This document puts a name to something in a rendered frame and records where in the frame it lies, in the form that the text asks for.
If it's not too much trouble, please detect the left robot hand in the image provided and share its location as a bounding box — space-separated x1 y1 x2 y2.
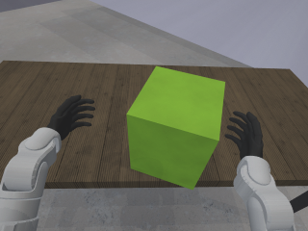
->
46 94 95 141

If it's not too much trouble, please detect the table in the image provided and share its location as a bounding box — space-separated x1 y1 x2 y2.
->
0 61 308 213

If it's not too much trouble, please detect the robot left forearm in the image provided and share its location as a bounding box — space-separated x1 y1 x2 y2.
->
0 127 62 231

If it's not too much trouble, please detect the robot right forearm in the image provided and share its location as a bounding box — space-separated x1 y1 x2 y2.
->
233 156 296 231

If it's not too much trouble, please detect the right robot hand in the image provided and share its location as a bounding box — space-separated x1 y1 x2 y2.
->
224 111 264 159

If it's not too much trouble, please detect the carton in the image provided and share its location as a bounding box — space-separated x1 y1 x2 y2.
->
126 66 225 190

